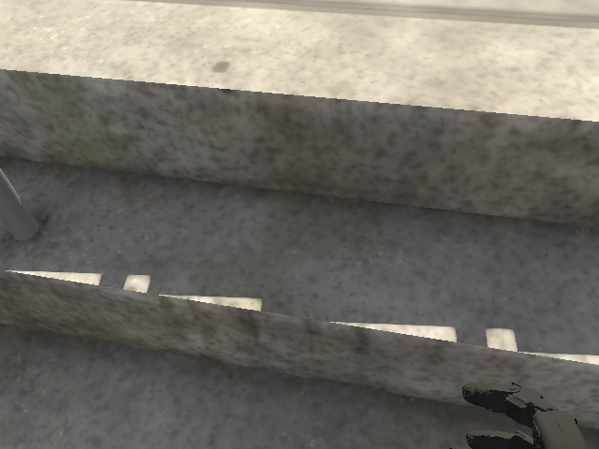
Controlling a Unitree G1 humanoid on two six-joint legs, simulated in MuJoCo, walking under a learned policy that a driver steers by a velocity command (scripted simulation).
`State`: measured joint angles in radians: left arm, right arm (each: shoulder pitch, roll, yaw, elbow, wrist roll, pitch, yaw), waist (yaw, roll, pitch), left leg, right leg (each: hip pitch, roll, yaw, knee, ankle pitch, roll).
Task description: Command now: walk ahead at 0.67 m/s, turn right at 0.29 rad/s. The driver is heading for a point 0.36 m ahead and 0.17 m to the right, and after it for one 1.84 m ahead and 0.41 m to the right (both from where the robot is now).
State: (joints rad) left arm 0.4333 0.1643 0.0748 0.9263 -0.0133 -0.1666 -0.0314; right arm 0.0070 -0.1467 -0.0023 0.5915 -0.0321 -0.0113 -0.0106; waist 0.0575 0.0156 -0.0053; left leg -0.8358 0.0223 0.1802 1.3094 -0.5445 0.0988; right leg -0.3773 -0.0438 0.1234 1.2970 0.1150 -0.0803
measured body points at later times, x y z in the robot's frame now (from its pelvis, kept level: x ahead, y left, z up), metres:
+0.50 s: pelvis +0.21 -0.02 +0.22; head +0.20 -0.01 +0.67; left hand +0.36 +0.18 +0.09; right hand +0.25 -0.29 +0.09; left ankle +0.12 +0.13 -0.38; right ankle +0.27 -0.12 -0.41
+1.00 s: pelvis +0.34 +0.04 +0.32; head +0.34 +0.06 +0.77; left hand +0.63 +0.15 +0.23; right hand +0.36 -0.26 +0.24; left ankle +0.34 +0.13 -0.41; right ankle +0.25 -0.10 -0.37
